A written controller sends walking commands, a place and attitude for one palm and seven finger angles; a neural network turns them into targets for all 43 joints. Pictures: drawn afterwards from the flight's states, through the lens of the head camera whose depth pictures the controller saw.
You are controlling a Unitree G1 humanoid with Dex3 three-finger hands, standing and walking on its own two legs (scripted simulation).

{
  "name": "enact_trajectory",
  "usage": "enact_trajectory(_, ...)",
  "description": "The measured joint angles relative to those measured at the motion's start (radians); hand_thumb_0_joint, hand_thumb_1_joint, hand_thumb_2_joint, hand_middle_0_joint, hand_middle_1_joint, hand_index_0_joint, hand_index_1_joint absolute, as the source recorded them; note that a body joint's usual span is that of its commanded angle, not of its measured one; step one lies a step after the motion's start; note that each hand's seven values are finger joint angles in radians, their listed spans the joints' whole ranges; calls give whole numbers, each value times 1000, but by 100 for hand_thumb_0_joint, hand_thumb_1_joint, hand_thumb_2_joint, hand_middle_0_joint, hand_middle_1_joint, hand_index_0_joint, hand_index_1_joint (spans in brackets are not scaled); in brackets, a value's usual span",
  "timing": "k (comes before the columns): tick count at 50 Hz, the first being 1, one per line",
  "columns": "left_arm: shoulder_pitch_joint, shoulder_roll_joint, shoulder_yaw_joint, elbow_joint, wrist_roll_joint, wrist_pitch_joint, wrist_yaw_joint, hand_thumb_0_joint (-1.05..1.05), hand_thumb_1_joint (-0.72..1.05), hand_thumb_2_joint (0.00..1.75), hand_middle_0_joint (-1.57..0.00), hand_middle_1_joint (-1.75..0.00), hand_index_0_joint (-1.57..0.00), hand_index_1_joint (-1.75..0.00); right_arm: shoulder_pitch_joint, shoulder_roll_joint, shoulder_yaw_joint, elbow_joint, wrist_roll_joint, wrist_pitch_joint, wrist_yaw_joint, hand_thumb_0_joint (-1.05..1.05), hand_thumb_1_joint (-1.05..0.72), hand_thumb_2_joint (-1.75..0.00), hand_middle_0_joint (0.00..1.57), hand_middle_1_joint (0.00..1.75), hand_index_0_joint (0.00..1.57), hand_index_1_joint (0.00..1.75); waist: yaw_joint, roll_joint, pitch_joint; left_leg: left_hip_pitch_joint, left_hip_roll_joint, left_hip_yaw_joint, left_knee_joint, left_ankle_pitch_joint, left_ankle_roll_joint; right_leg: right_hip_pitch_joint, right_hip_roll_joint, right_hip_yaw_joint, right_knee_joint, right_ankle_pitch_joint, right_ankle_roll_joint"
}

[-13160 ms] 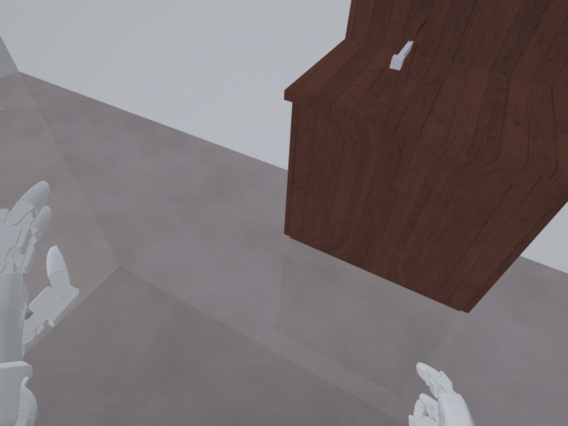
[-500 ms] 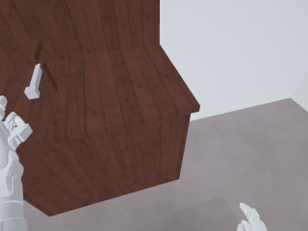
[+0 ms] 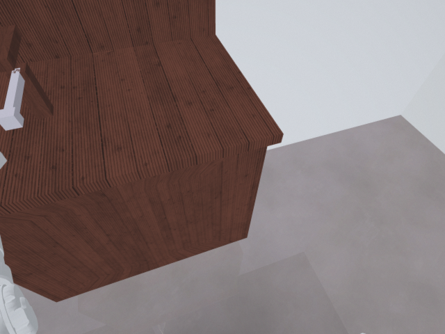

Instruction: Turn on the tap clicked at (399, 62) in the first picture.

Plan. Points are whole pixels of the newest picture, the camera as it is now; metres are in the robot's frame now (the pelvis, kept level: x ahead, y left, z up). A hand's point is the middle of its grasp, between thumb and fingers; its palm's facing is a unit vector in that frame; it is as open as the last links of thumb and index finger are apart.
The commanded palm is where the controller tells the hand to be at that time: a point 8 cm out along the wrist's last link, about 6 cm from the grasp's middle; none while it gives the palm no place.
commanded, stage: reach beside the lever's end, fingers flat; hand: left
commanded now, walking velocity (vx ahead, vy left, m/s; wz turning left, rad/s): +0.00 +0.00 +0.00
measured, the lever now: (10, 118) +0.45 +0.40 +0.14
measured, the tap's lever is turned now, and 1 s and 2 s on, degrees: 0 0 9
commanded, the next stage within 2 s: push the lever round in 0.44 s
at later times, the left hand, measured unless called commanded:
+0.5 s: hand out of the picture +0.38 +0.40 +0.11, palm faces +0.57 -0.82 -0.06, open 7.8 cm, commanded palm +0.33 +0.42 +0.12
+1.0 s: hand (13, 156) +0.37 +0.37 +0.12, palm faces +0.58 -0.81 -0.07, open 7.8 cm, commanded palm +0.33 +0.40 +0.12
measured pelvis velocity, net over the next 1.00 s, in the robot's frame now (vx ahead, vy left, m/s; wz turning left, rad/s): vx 0.00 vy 0.00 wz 0.01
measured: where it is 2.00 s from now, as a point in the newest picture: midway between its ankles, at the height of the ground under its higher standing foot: outside the picture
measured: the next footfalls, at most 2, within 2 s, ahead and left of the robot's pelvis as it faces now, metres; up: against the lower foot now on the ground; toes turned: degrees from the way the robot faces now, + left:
none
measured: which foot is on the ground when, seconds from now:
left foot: down 0.00-1.00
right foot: down 0.00-1.00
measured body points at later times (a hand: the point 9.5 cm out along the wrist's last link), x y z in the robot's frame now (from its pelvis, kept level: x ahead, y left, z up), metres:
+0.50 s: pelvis +0.02 +0.03 +0.00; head +0.06 +0.04 +0.45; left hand +0.34 +0.44 +0.12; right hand +0.10 -0.24 -0.11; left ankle +0.01 +0.11 -0.72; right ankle +0.01 -0.09 -0.72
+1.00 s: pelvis +0.00 +0.00 +0.00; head +0.04 +0.01 +0.45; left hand +0.34 +0.41 +0.13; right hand +0.11 -0.26 -0.11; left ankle +0.01 +0.11 -0.72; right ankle +0.01 -0.09 -0.72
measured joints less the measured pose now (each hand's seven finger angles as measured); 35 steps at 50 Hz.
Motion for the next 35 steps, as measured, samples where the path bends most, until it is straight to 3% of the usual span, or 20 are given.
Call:
enact_trajectory(6, -54, 43, 27, 92, 19, -25, -16, 1, 90, 90, -15, -15, -15, -15, 19, 1, 2, -8, -8, 22, 8, 1, -90, -90, 20, 30, 21, 30, -16, -7, -7, -37, 0, 7, 20, -11, 8, -35, 0, 7, 11, -4, 8)
enact_trajectory(14, 2, 22, 41, 40, 0, -40, -31, 1, 90, 90, -15, -15, -15, -15, 38, 6, -4, -28, -8, 52, 20, 1, -90, -90, 20, 30, 21, 30, -18, -7, -19, -40, -1, 21, 28, -27, 20, -37, -1, 22, 8, -10, 20)
enact_trajectory(35, 82, -103, -62, -189, -15, 57, 27, 1, 90, 90, -15, -15, -15, -15, -50, 35, 4, -50, -2, 29, 17, 1, -90, -90, 20, 30, 21, 30, 29, 5, -28, 18, -20, 6, 2, -23, 26, 30, -18, 8, -20, -13, 30)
